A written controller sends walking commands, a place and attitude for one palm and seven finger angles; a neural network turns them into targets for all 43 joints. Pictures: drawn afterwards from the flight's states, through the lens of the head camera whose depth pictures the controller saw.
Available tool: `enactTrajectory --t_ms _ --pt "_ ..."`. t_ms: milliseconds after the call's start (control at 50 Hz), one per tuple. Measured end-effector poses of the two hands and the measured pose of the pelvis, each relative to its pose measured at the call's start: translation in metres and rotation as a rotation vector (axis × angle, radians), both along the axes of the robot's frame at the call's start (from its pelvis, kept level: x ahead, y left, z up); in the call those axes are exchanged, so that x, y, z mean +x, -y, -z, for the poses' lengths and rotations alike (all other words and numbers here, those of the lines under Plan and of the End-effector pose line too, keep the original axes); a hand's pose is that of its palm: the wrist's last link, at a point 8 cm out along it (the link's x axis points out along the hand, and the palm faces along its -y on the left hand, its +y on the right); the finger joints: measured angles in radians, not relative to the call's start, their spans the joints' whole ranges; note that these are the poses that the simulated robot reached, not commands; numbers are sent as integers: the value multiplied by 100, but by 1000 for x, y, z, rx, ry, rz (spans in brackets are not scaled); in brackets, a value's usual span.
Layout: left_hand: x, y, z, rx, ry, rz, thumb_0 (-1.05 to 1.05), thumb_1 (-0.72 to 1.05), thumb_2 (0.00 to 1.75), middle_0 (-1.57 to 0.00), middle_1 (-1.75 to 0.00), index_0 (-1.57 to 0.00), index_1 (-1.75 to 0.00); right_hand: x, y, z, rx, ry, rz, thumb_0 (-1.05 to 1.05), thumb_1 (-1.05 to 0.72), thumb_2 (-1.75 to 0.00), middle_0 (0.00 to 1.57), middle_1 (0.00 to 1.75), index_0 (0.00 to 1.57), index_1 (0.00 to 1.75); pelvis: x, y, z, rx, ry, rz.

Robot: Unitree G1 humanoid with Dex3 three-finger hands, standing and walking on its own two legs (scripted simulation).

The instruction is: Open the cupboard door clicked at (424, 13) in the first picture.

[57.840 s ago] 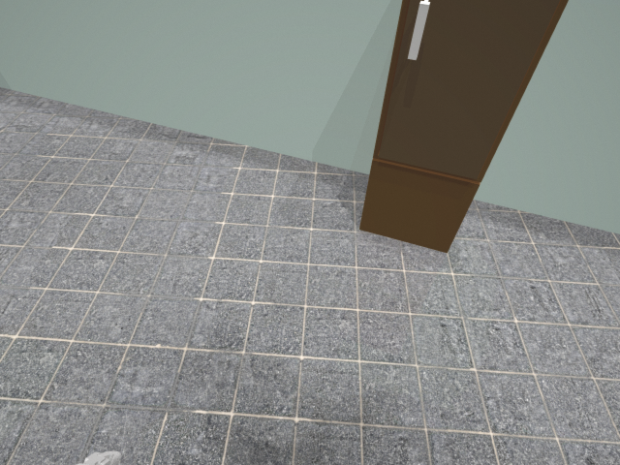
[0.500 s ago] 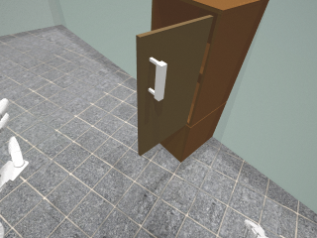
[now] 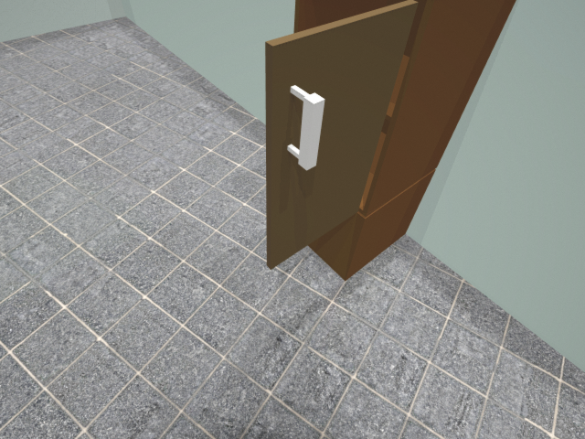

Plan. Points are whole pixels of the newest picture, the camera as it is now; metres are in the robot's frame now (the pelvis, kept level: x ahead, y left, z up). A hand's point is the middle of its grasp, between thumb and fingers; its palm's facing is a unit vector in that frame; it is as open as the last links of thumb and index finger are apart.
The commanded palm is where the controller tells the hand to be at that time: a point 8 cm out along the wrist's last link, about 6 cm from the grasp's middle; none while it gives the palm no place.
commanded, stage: let the arm hang, fingers relaxed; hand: left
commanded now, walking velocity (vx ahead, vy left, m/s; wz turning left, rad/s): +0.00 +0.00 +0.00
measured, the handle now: (302, 128) +0.59 +0.02 +0.11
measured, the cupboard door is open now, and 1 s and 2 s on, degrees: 90 90 90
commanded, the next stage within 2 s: look to check the result in 0.80 s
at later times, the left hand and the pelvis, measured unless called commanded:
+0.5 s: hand out of the picture -0.04 +0.18 -0.17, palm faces +0.03 -0.98 -0.19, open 7.4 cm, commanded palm none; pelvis -0.01 +0.02 +0.01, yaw -1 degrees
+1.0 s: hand out of the picture -0.03 +0.17 -0.17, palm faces +0.04 -0.98 -0.18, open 7.4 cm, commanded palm none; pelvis -0.01 +0.01 +0.01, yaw -1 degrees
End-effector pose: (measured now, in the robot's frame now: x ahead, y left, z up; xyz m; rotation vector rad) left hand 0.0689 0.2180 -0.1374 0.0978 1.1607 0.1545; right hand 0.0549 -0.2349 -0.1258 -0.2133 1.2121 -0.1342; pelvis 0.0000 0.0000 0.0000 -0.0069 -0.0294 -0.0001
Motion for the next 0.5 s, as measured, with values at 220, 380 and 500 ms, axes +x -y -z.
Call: enactTrajectory --t_ms 220,380,500 --pt "-100 -33 -5 54 -308 -17 -1 95 89 -20 -30 -20 -30 -69 -27 11 51 -205 61 1 -91 -90 20 30 20 30 -5 -11 -9 -4 5 8" --pt "-120 -28 -7 49 -352 -23 1 92 89 -19 -30 -20 -30 -91 -47 19 101 -239 86 1 -91 -90 20 30 20 30 -10 -17 -9 3 10 18" --pt "-111 -13 -2 16 -312 -13 1 91 89 -19 -30 -20 -30 -98 -55 21 117 -236 100 1 -91 -90 20 30 20 30 -13 -18 -8 7 11 22"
